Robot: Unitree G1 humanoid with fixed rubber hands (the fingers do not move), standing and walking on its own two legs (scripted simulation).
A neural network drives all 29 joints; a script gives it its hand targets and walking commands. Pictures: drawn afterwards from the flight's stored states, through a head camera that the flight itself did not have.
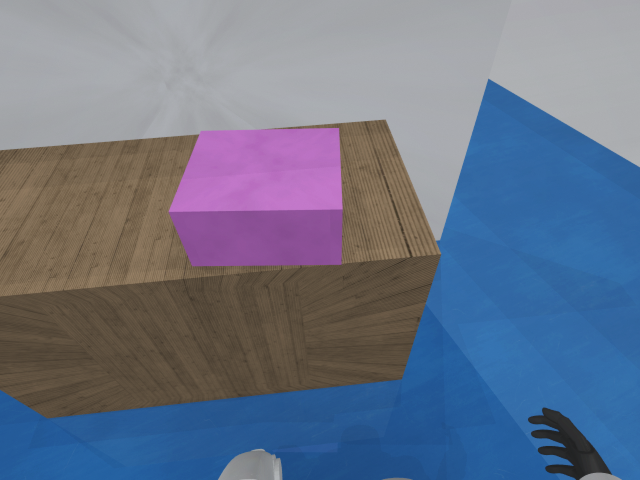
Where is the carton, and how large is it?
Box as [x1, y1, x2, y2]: [169, 128, 342, 265]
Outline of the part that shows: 338,128 201,131 169,209 169,213 191,264 340,264 342,207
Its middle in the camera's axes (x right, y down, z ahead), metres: -0.10 -0.10 +0.79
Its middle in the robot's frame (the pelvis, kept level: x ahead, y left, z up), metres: +0.65 +0.10 -0.04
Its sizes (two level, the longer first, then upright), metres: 0.295 0.253 0.147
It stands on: a pedestal, 0.60 m high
